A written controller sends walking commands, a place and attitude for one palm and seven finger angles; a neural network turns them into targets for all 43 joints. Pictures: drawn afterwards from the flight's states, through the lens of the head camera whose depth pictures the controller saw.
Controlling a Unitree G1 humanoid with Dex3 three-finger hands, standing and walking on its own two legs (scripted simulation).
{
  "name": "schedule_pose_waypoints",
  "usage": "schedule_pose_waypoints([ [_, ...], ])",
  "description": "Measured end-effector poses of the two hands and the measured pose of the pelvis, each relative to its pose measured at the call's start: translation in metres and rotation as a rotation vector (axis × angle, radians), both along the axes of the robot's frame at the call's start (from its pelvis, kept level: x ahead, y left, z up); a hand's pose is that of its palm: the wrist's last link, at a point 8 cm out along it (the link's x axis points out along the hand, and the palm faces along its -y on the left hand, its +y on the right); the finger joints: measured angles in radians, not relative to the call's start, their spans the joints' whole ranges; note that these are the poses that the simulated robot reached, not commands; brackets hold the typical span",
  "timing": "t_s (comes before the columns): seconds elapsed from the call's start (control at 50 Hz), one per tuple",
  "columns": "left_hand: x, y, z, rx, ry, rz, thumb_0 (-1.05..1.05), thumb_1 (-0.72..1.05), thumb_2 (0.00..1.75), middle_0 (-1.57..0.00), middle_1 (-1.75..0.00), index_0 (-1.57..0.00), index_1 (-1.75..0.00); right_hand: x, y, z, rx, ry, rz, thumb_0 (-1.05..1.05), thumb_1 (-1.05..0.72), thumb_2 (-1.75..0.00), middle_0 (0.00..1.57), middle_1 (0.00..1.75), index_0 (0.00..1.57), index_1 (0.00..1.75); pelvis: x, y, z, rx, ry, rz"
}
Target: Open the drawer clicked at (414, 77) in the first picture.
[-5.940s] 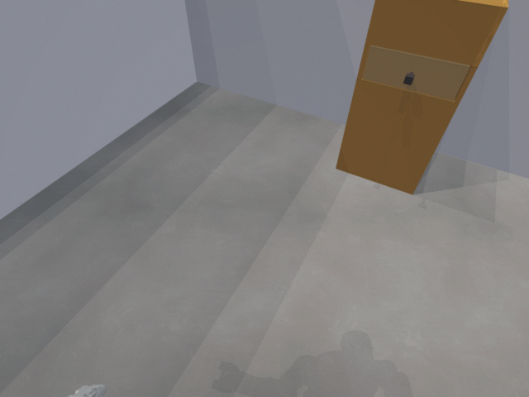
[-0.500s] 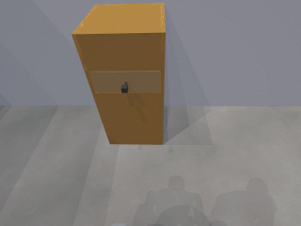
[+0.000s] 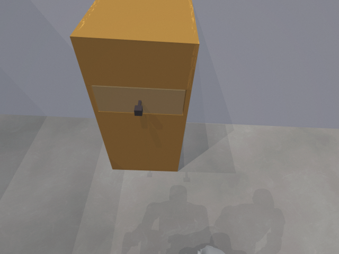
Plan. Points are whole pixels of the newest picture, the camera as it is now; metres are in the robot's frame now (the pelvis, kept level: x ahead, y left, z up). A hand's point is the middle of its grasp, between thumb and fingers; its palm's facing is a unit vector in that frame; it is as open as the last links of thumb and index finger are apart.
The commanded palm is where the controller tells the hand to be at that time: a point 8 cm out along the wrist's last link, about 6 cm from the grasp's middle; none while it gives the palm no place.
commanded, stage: take the last steps up to it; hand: left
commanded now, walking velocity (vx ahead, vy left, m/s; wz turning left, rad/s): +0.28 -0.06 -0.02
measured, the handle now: (139, 107) +0.69 +0.17 -0.15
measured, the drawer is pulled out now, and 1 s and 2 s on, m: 0.00 0.00 0.00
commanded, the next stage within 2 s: come to a stop and stand still in 0.26 s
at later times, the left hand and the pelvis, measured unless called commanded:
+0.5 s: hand (125, 230) +0.21 +0.13 -0.18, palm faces +0.03 -0.98 -0.21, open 7.1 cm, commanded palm none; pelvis +0.17 -0.05 -0.01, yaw -1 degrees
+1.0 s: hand (133, 236) +0.20 +0.11 -0.19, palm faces +0.00 -0.96 -0.27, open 7.3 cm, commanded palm none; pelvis +0.15 -0.08 -0.03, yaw -1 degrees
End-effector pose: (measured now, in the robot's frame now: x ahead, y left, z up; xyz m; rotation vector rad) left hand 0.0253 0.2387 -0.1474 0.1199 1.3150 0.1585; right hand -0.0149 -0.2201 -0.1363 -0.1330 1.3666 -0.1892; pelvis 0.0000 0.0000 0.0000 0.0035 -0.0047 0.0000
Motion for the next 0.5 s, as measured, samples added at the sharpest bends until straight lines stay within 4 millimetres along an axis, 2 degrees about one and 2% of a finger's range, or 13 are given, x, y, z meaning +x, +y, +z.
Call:
schedule_pose_waypoints([
  [0.06,0.062,-0.002,0.007,0.023,-0.084,-0.040,0.00,0.91,0.90,-0.19,-0.30,-0.20,-0.30,-0.006,0.002,-0.005,0.032,0.069,-0.037,-0.01,-0.92,-0.90,0.20,0.30,0.20,0.30,0.022,-0.006,-0.001,0.008,0.000,-0.006],
  [0.14,0.139,-0.019,0.013,0.044,-0.155,-0.112,0.00,0.92,0.90,-0.19,-0.30,-0.20,-0.30,-0.008,-0.001,-0.015,0.074,0.149,-0.094,0.00,-0.91,-0.90,0.20,0.30,0.20,0.30,0.056,-0.021,-0.008,0.015,-0.001,-0.019],
  [0.18,0.172,-0.032,0.011,0.052,-0.187,-0.141,0.00,0.91,0.90,-0.19,-0.30,-0.20,-0.30,-0.003,-0.007,-0.022,0.091,0.187,-0.117,0.00,-0.91,-0.90,0.20,0.30,0.20,0.30,0.075,-0.032,-0.015,0.016,-0.003,-0.023],
  [0.22,0.197,-0.045,0.006,0.060,-0.227,-0.151,0.00,0.91,0.90,-0.19,-0.30,-0.20,-0.30,0.006,-0.017,-0.033,0.107,0.221,-0.124,0.00,-0.91,-0.90,0.20,0.30,0.20,0.30,0.094,-0.043,-0.025,0.015,-0.007,-0.020],
  [0.28,0.208,-0.061,0.004,0.046,-0.231,-0.132,0.00,0.91,0.90,-0.19,-0.30,-0.20,-0.30,0.039,-0.034,-0.036,0.097,0.217,-0.107,0.00,-0.91,-0.90,0.20,0.30,0.20,0.30,0.112,-0.052,-0.024,0.005,-0.018,-0.014],
  [0.34,0.199,-0.072,0.004,0.026,-0.169,-0.100,0.00,0.91,0.90,-0.19,-0.30,-0.20,-0.30,0.092,-0.052,-0.030,0.063,0.137,-0.072,0.00,-0.91,-0.90,0.20,0.30,0.20,0.30,0.131,-0.055,-0.016,-0.004,-0.017,-0.011],
  [0.42,0.190,-0.063,0.007,0.051,-0.107,-0.043,-0.02,0.96,0.90,-0.20,-0.30,-0.21,-0.30,0.167,-0.066,-0.018,0.023,0.001,-0.019,0.00,-0.91,-0.90,0.20,0.30,0.19,0.30,0.154,-0.057,-0.008,-0.012,-0.005,-0.007],
  [0.5,0.181,-0.056,-0.001,0.036,-0.021,-0.023,-0.02,0.95,0.90,-0.20,-0.30,-0.21,-0.30,0.231,-0.064,-0.011,-0.005,-0.104,0.029,0.00,-0.91,-0.90,0.20,0.30,0.19,0.30,0.174,-0.050,-0.008,-0.025,-0.011,-0.018],
])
